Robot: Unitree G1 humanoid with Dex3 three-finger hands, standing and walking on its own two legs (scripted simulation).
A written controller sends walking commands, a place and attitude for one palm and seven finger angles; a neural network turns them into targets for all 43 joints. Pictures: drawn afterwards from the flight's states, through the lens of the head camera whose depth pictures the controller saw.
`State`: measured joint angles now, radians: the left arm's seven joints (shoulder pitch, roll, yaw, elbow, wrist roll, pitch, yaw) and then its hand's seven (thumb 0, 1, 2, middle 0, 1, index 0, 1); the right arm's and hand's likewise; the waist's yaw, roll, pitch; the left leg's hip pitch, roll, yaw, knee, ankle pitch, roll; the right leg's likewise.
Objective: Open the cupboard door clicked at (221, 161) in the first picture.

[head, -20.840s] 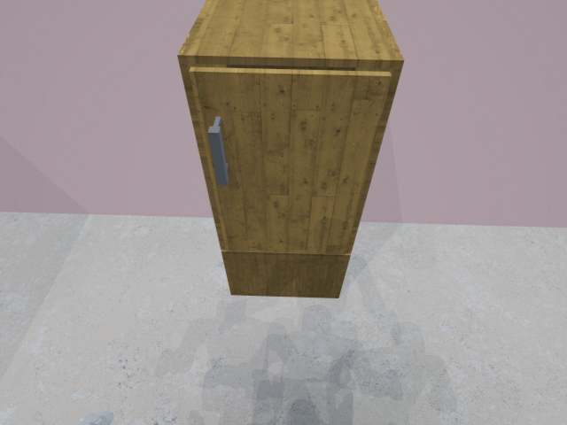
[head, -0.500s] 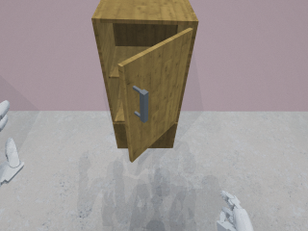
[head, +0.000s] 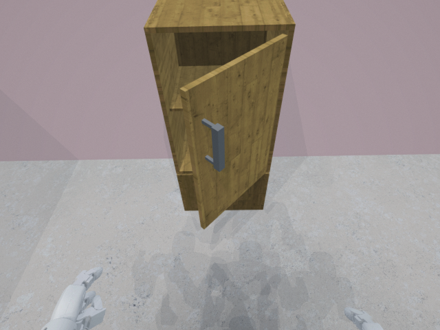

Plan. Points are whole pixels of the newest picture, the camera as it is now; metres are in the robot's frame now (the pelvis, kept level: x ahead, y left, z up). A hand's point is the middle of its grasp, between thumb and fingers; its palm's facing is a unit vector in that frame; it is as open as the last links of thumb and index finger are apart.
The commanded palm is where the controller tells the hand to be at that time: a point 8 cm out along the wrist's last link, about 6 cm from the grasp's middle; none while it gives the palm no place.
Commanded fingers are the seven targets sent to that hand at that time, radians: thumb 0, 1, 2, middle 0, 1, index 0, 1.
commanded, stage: let the arm hang, fingers relaxed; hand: left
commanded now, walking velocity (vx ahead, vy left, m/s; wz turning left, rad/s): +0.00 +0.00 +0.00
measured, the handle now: (212, 145) +0.55 +0.04 +0.00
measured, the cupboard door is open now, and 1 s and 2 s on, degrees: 46 46 46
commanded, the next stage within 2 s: look to check the result in 0.92 s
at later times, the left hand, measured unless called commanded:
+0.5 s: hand out of the picture -0.03 +0.20 -0.16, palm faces +0.03 -0.96 -0.28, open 7.4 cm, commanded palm none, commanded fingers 0.00 0.90 0.90 -0.20 -0.30 -0.20 -0.30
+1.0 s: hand out of the picture +0.06 +0.16 -0.16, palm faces +0.02 -0.98 -0.22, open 7.4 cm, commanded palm none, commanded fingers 0.00 0.90 0.90 -0.20 -0.30 -0.20 -0.30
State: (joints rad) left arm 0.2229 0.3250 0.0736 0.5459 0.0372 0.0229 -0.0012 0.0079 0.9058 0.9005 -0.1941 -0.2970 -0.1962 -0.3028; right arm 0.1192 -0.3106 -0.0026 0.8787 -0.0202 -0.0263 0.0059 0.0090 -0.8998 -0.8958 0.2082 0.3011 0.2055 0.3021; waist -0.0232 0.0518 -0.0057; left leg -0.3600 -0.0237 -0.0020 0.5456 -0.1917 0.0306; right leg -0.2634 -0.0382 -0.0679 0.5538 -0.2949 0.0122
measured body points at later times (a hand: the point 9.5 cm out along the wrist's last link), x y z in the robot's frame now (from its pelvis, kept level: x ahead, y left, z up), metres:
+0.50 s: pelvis +0.00 -0.02 +0.01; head +0.03 -0.03 +0.46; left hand -0.03 +0.25 -0.14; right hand +0.02 -0.25 -0.15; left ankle +0.06 +0.10 -0.73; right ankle +0.00 -0.13 -0.73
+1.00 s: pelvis +0.02 -0.03 +0.01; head +0.04 -0.04 +0.46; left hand +0.06 +0.21 -0.14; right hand +0.05 -0.27 -0.15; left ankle +0.06 +0.10 -0.73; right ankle +0.00 -0.13 -0.73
